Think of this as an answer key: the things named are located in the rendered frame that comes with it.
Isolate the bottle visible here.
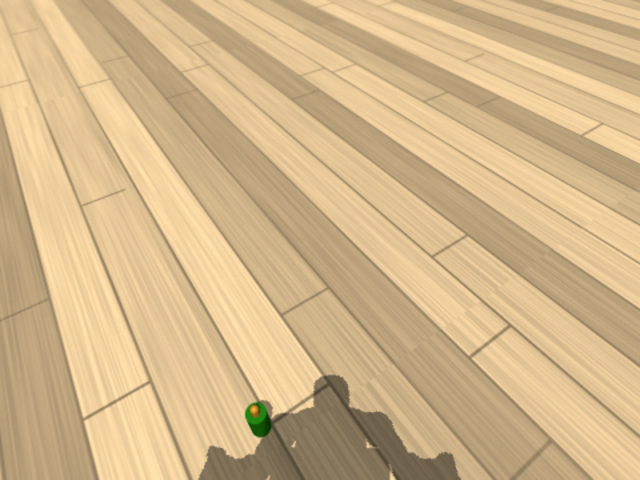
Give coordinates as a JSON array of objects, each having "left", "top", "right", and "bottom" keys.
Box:
[{"left": 245, "top": 402, "right": 271, "bottom": 437}]

